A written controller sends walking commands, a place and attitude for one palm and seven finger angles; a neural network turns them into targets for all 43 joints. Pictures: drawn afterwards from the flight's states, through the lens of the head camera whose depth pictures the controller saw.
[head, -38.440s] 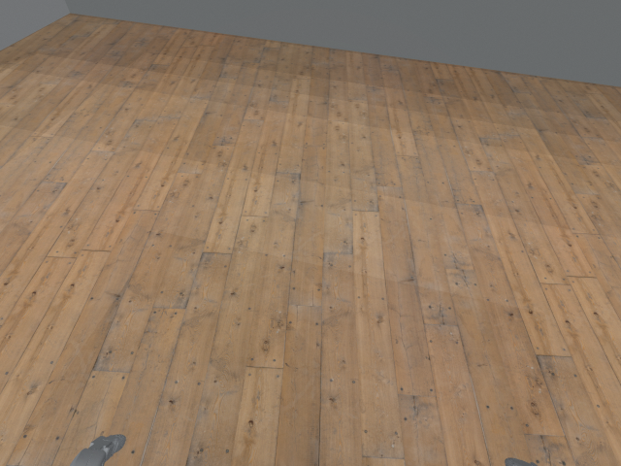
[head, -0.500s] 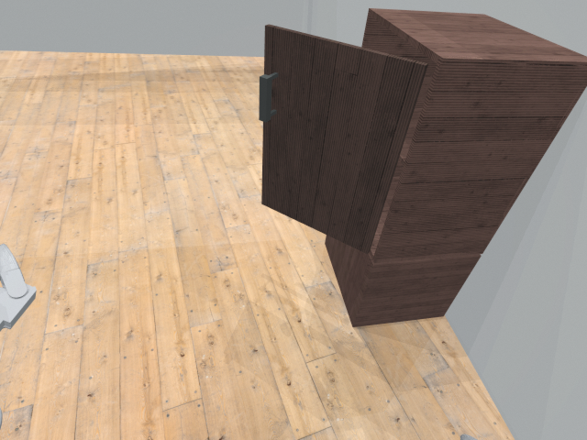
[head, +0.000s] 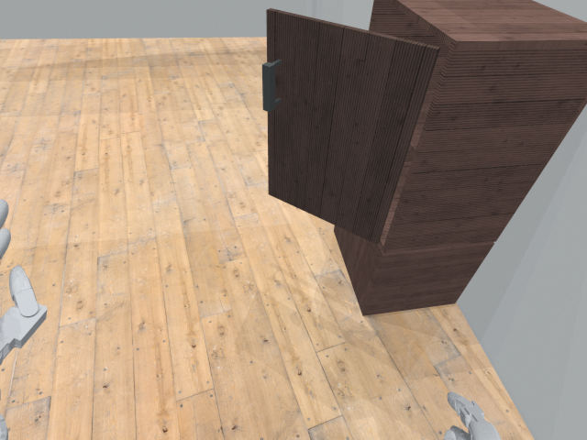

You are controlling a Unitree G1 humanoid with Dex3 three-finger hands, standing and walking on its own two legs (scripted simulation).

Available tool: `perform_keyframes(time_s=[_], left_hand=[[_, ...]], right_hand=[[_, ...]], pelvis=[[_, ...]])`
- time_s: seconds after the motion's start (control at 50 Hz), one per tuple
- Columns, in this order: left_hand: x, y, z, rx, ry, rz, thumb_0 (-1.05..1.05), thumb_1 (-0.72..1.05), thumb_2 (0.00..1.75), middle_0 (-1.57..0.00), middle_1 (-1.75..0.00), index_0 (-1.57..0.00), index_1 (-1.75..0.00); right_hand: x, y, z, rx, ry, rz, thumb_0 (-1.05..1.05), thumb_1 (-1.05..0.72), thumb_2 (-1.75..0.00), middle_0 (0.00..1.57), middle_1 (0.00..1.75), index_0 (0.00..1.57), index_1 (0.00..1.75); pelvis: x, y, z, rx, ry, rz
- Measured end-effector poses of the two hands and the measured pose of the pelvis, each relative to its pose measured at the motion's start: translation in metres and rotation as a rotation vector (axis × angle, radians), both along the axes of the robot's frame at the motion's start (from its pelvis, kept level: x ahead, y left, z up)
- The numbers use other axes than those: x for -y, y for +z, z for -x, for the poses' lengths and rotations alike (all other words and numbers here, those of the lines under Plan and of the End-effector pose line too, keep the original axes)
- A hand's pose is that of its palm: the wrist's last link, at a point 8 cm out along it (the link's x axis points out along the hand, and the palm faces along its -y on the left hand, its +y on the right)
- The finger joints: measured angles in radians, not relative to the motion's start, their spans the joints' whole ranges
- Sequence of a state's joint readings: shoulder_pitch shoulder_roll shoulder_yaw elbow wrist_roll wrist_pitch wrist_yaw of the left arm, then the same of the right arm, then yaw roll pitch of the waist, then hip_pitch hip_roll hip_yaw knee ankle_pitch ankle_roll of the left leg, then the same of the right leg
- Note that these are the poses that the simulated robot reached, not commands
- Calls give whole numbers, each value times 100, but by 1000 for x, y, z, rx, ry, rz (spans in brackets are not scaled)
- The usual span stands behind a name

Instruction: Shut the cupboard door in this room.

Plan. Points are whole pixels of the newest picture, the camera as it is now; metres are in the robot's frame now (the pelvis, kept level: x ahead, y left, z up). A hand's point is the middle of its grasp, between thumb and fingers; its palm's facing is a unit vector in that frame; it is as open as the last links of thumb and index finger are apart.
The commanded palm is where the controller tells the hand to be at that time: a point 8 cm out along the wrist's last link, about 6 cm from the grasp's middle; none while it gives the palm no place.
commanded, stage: stop stepping back and stand still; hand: left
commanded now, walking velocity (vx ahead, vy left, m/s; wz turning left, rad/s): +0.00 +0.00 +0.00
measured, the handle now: (273, 85) +0.95 +0.12 +0.07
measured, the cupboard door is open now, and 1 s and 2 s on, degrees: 48 48 48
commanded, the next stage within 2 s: let the arm hang, fingers relaxed in 0.46 s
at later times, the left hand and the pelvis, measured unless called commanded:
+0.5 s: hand (19, 323) +0.18 +0.29 +0.16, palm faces +0.45 -0.78 -0.44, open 7.4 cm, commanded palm +0.12 +0.32 +0.19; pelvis -0.01 +0.01 +0.01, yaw +1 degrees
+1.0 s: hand out of the picture -0.02 +0.19 -0.18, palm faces +0.04 -0.98 -0.18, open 7.1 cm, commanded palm none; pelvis -0.03 +0.01 +0.00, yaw +3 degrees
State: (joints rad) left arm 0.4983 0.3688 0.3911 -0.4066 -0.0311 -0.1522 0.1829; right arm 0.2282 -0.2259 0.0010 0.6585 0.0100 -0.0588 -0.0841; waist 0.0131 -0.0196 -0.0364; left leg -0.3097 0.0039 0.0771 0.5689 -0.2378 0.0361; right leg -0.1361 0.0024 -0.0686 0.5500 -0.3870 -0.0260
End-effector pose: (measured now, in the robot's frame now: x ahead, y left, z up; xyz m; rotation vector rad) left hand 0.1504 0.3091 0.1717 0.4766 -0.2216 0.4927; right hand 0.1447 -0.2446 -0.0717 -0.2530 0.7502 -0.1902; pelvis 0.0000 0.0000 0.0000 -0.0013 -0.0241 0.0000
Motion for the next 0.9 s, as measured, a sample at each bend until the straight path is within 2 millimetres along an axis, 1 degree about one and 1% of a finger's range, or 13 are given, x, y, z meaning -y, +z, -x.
perform_keyframes(time_s=[0.12,0.26,0.42,0.56,0.58,0.6,0.62,0.66,0.7,0.74,0.8,0.86,0.9], left_hand=[[3,7,-14,-6,-90,-43,2,89,90,-21,-30,-21,-30],[-4,17,-6,-53,-112,-107,2,89,90,-21,-31,-21,-30],[-15,8,8,-94,-38,-59,2,89,90,-21,-31,-21,-30],[-9,6,13,-65,-35,-19,2,89,90,-21,-30,-21,-30],[-8,-1,10,-75,-50,-20,2,89,90,-21,-30,-21,-30],[-9,-16,5,-132,-64,-3,1,89,90,-21,-30,-20,-30],[-9,-38,0,-225,-71,33,1,90,90,-21,-30,-20,-30],[-8,-93,-5,-456,-74,121,1,90,90,-20,-30,-20,-30],[2,-151,3,-694,-78,207,1,90,90,-20,-30,-19,-30],[19,-202,23,-900,-89,292,1,91,90,-20,-30,-19,-29],[49,-263,64,-1135,-100,426,1,91,90,-20,-30,-19,-29],[78,-303,109,-1312,-90,560,1,91,90,-20,-30,-20,-29],[76,-314,130,-1360,-20,608,0,97,90,-21,-30,-20,-30]], right_hand=[[-15,15,-10,49,14,-6,1,-91,-90,20,30,20,30],[-30,10,-3,17,15,-38,1,-91,-89,20,30,20,30],[-38,-4,13,-40,23,-55,1,-91,-89,20,30,21,30],[-34,-2,18,-30,26,-48,1,-91,-89,20,30,21,30],[-33,-3,17,-18,40,-57,1,-91,-89,20,30,21,30],[-31,-7,16,-23,65,-65,1,-91,-89,20,30,21,30],[-27,-12,16,-39,86,-69,1,-90,-89,20,30,21,30],[-19,-22,17,-71,100,-68,1,-90,-89,20,30,21,30],[-11,-30,23,-100,86,-63,1,-90,-89,20,30,21,30],[-4,-34,34,-136,62,-54,0,-91,-89,20,30,21,30],[3,-37,60,-232,34,-27,0,-91,-89,20,30,20,30],[6,-39,94,-366,7,-4,0,-91,-89,20,30,20,30],[5,-40,117,-462,-4,4,0,-91,-89,20,30,20,30]], pelvis=[[-5,4,5,-32,2,16],[-11,6,6,-58,-1,24],[-15,7,9,-49,6,24],[-13,8,13,-38,14,26],[-13,7,15,-40,18,28],[-14,5,17,-40,23,32],[-15,4,19,-38,25,34],[-18,0,24,-36,25,34],[-20,-2,28,-31,22,31],[-19,-3,31,-26,20,26],[-16,-4,32,-17,23,19],[-12,-4,31,-12,30,18],[-9,-2,30,-16,38,21]])
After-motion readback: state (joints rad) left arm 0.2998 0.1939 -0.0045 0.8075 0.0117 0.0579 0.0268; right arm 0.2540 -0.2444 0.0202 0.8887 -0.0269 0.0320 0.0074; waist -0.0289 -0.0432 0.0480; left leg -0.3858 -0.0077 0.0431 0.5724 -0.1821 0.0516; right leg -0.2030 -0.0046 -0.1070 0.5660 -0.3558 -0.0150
